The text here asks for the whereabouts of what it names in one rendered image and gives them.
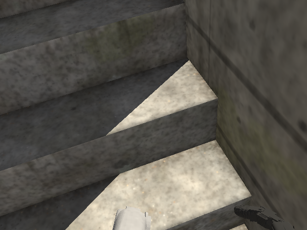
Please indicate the robot left shin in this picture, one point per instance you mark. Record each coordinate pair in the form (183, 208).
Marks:
(118, 211)

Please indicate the left robot thigh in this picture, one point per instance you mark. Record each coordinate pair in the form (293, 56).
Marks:
(132, 219)

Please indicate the right robot hand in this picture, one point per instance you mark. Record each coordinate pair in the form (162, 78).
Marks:
(263, 216)

